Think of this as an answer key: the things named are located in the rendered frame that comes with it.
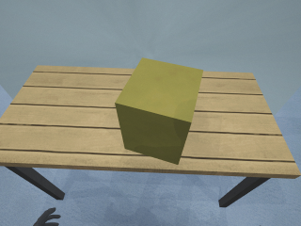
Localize left robot hand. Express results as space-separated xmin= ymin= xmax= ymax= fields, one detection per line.
xmin=33 ymin=207 xmax=61 ymax=226

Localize table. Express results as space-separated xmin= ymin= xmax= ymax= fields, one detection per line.
xmin=0 ymin=65 xmax=301 ymax=208

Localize carton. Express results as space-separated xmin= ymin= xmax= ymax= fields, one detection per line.
xmin=115 ymin=57 xmax=203 ymax=165

